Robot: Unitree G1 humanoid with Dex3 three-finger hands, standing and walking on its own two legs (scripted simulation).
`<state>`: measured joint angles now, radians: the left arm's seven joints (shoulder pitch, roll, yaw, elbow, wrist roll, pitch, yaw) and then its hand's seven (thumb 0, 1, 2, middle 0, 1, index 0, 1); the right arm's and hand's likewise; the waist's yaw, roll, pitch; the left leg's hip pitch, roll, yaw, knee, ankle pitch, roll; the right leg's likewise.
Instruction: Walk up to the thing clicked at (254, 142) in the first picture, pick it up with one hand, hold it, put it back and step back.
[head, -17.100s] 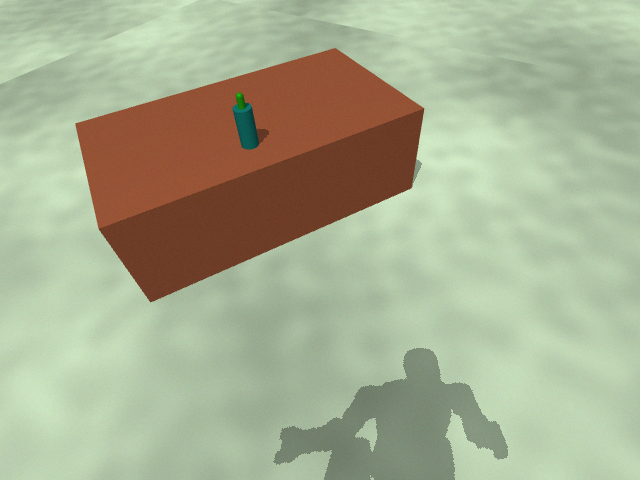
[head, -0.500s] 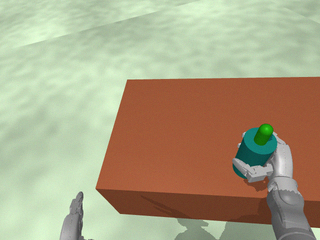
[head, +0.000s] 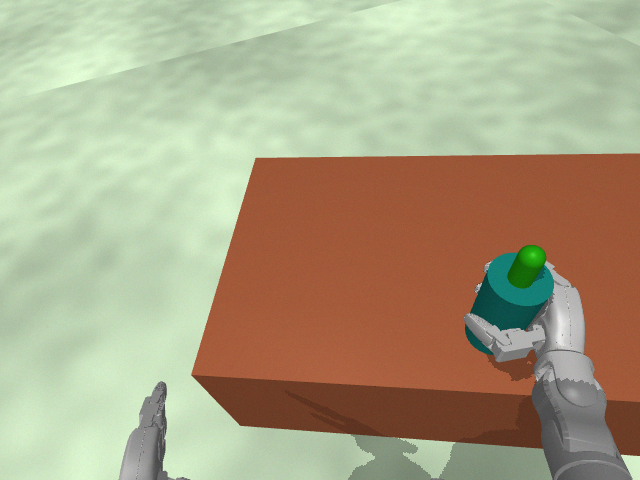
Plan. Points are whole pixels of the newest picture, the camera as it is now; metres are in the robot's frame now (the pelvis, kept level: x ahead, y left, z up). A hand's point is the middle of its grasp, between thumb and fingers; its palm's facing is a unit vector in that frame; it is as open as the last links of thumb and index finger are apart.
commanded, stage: hold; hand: right
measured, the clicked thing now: (508, 298) +0.33 -0.17 +0.05
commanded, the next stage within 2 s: crouch in 1.02 s
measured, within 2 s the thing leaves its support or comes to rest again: neither
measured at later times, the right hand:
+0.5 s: hand (501, 308) +0.33 -0.17 +0.03, palm faces +0.14 +0.99 +0.00, open 9.3 cm
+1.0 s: hand (502, 304) +0.33 -0.17 +0.03, palm faces +0.14 +0.99 +0.01, open 9.3 cm
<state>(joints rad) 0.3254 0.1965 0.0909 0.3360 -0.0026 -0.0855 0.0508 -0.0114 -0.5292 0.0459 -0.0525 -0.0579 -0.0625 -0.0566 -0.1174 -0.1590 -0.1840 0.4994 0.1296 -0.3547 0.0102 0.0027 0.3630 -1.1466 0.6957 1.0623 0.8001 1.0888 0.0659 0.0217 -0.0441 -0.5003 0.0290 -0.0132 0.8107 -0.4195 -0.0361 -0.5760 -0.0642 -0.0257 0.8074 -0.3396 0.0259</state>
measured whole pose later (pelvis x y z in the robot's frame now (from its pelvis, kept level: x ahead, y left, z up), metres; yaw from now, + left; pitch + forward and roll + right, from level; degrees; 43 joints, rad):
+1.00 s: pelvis +0.00 +0.00 +0.00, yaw +0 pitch +7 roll +0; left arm 0.34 0.20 0.09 0.31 -0.01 -0.08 0.05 -0.01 -0.53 0.05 -0.05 -0.06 -0.06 -0.06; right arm -0.11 -0.16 -0.19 0.48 0.13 -0.35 0.02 0.00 0.36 -1.15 0.69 1.06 0.80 1.09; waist 0.06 0.02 -0.05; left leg -0.50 0.03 -0.01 0.82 -0.43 -0.03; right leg -0.58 -0.06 -0.02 0.81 -0.35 0.03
